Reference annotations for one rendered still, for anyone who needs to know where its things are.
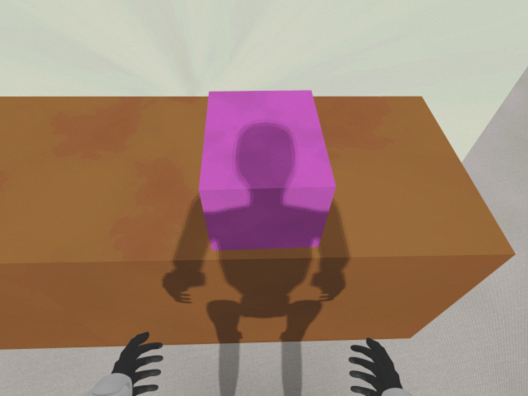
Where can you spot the left robot forearm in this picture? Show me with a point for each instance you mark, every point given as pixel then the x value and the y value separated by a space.
pixel 116 384

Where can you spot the carton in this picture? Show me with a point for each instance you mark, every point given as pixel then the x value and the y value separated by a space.
pixel 265 180

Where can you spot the left robot hand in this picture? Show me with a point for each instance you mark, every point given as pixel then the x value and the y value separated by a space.
pixel 127 364

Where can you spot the pedestal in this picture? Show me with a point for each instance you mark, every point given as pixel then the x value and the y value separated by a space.
pixel 103 235

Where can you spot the right robot hand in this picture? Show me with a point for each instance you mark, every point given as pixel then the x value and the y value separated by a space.
pixel 382 367

